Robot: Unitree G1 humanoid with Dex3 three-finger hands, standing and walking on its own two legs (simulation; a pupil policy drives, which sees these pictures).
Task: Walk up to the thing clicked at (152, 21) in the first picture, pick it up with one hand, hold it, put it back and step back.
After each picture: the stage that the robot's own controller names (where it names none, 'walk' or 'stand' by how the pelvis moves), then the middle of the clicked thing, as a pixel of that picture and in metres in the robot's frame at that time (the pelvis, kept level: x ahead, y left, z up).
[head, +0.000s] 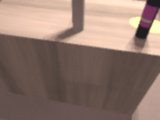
stand; (148, 16) +0.74 -0.33 +0.06
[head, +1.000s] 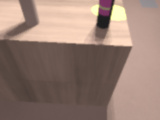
sink last; (106, 2) +0.72 -0.09 +0.10
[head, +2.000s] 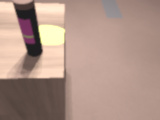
rise first; (30, 29) +0.56 +0.22 +0.09
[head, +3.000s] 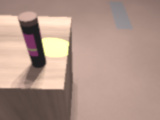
stand; (34, 42) +0.55 +0.22 +0.06
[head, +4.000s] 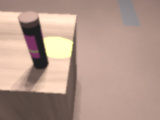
stand; (35, 43) +0.52 +0.21 +0.06
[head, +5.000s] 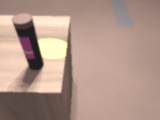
stand; (30, 45) +0.53 +0.23 +0.06
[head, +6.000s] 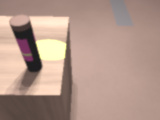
stand; (28, 46) +0.51 +0.24 +0.06
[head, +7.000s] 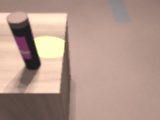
rise first; (26, 44) +0.51 +0.24 +0.06
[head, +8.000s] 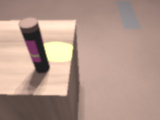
rise first; (36, 48) +0.51 +0.24 +0.06
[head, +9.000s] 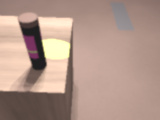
go down; (34, 44) +0.53 +0.22 +0.07
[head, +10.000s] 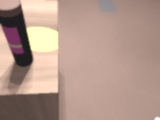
go down; (17, 36) +0.49 +0.21 +0.10
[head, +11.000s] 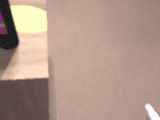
close in; out of the picture +0.52 +0.22 +0.13
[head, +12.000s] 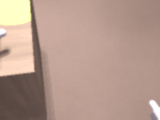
close; out of the picture +0.53 +0.24 +0.15
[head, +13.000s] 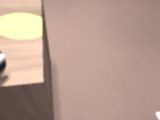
lift; out of the picture +0.44 +0.27 +0.13
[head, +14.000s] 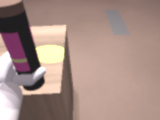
lift; (22, 49) +0.33 +0.17 +0.24
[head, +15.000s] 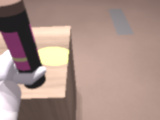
hold; (23, 48) +0.33 +0.17 +0.24
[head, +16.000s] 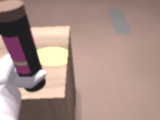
hold; (23, 52) +0.33 +0.17 +0.23
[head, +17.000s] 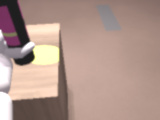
crouch; (12, 25) +0.43 +0.19 +0.25
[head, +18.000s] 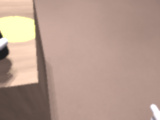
lower; out of the picture +0.51 +0.24 +0.14
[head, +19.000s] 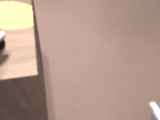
lower; out of the picture +0.51 +0.23 +0.14
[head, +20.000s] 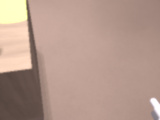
lower; out of the picture +0.52 +0.24 +0.15
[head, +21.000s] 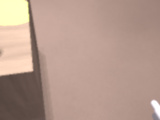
lower; out of the picture +0.52 +0.25 +0.15
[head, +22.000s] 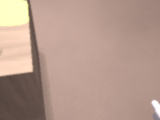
rest; out of the picture +0.52 +0.25 +0.15
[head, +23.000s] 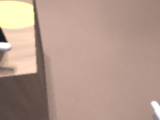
withdraw; out of the picture +0.51 +0.23 +0.14
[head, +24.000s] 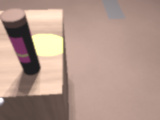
sink last; (24, 46) +0.47 +0.21 +0.11
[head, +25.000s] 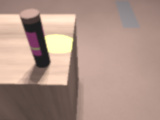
stand; (37, 41) +0.52 +0.23 +0.10
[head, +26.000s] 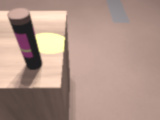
stand; (27, 42) +0.50 +0.23 +0.09
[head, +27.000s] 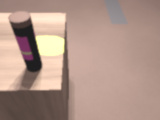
stand; (28, 45) +0.50 +0.23 +0.08
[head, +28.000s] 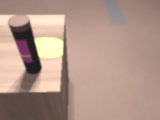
stand; (27, 48) +0.50 +0.23 +0.07
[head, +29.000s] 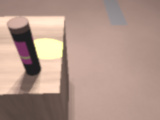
stand; (26, 49) +0.49 +0.23 +0.06
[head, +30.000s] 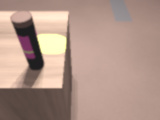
walk; (30, 44) +0.51 +0.22 +0.07
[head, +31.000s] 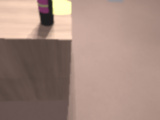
walk; out of the picture +0.72 +0.18 +0.08
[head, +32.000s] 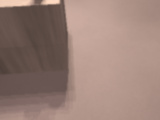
walk; out of the picture +1.07 +0.32 +0.09
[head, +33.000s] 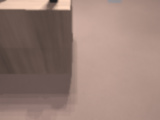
stand; out of the picture +1.12 +0.22 +0.07
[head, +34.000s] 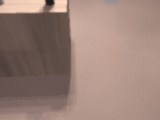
stand; out of the picture +1.13 +0.23 +0.06
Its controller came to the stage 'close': yes
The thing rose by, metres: 0.21
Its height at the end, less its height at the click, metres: +0.00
